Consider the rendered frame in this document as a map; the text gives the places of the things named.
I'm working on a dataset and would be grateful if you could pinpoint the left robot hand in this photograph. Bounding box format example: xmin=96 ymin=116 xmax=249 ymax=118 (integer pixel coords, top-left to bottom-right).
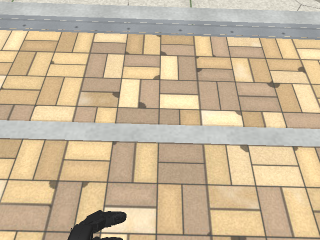
xmin=67 ymin=210 xmax=127 ymax=240

